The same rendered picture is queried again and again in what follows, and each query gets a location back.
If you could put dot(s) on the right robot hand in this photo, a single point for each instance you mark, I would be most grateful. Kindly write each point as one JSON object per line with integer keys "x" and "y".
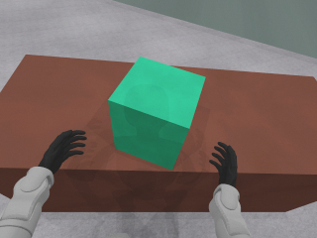
{"x": 228, "y": 170}

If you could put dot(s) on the left robot forearm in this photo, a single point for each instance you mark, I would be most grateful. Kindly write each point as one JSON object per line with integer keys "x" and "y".
{"x": 21, "y": 215}

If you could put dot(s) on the pedestal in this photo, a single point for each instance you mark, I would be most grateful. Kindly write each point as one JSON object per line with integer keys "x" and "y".
{"x": 269, "y": 120}

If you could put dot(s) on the left robot hand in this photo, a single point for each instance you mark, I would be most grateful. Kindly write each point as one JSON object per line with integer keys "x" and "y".
{"x": 59, "y": 149}

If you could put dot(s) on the carton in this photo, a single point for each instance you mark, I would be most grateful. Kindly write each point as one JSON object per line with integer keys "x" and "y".
{"x": 151, "y": 111}

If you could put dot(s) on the right robot forearm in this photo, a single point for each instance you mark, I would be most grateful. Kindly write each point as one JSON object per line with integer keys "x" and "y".
{"x": 225, "y": 209}

